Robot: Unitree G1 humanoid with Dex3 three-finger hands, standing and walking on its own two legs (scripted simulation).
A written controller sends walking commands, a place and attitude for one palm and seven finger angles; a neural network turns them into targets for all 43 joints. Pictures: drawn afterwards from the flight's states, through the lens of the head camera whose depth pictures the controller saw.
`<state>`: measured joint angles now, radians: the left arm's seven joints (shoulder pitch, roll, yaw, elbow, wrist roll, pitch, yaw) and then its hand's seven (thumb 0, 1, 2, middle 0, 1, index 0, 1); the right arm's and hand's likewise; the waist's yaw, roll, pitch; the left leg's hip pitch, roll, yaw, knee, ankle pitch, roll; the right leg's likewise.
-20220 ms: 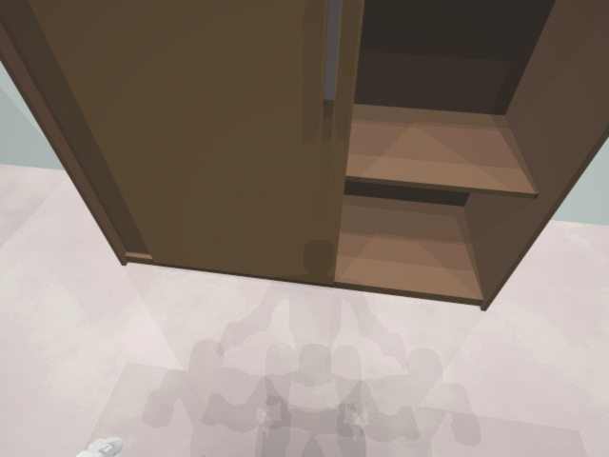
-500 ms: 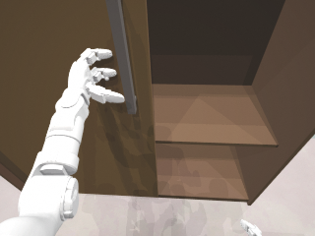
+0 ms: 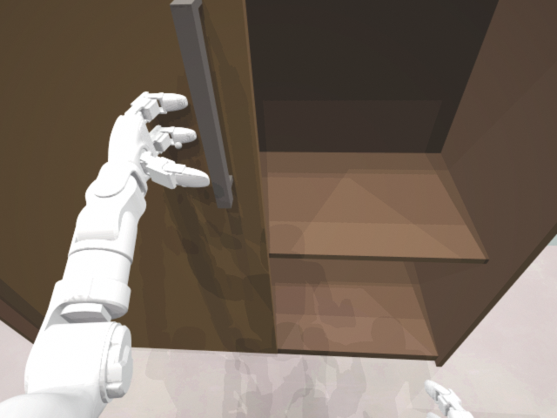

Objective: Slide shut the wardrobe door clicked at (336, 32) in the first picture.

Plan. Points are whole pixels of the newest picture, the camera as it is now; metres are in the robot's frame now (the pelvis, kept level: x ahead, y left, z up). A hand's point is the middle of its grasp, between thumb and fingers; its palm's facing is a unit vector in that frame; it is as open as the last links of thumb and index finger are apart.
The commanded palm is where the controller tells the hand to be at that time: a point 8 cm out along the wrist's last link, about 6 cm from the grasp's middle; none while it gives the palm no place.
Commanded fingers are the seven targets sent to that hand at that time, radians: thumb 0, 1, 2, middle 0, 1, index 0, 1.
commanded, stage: move the hooked fingers beside the handle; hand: left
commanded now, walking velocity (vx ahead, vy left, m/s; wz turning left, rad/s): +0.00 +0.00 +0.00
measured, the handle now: (212, 117) +0.46 +0.12 +0.23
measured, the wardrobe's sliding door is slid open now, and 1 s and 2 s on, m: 0.56 0.56 0.56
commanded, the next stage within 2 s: none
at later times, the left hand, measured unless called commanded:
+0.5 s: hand (178, 146) +0.42 +0.16 +0.21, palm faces +0.03 -1.00 -0.01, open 13.9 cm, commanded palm +0.39 +0.22 +0.20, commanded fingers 0.00 -0.50 0.30 -0.30 -1.20 -0.30 -1.20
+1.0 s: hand (169, 144) +0.42 +0.17 +0.21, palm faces +0.03 -1.00 -0.02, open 14.0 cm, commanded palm +0.39 +0.23 +0.20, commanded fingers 0.00 -0.50 0.30 -0.30 -1.20 -0.30 -1.20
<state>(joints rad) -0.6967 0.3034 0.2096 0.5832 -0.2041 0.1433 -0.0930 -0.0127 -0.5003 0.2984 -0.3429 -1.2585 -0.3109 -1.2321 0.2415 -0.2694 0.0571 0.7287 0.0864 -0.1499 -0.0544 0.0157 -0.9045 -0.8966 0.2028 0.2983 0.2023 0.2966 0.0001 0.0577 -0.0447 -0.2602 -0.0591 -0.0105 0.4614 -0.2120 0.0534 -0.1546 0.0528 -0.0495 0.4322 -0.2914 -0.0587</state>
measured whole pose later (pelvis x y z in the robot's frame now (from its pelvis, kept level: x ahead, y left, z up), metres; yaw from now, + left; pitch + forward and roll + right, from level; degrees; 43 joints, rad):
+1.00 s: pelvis +0.01 +0.00 +0.00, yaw -1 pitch +0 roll +0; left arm -0.60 0.36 0.27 0.47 -0.22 0.21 -0.15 -0.01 -0.50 0.30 -0.32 -1.21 -0.30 -1.20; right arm 0.23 -0.28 0.05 0.70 0.09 -0.08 -0.06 0.02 -0.90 -0.90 0.20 0.30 0.20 0.30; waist -0.02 0.06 -0.05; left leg -0.23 -0.05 0.00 0.46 -0.23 0.05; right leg -0.13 0.06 -0.03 0.42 -0.30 -0.06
